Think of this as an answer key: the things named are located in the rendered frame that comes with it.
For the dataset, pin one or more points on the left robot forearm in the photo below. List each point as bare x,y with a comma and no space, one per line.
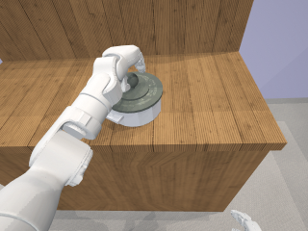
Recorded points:
84,117

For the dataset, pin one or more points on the right robot hand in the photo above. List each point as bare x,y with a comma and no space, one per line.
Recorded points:
244,220

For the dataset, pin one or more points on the left robot upper arm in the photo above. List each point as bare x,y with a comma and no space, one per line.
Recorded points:
30,202

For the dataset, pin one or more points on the lid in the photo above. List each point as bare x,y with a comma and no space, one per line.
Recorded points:
143,96

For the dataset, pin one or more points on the left robot hand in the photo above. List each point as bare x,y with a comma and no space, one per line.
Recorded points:
133,56

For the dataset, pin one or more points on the pot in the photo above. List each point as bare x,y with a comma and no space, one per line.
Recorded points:
135,119

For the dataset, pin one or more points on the knob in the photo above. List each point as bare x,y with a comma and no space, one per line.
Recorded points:
132,79

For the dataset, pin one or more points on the table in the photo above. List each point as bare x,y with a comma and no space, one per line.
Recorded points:
214,128

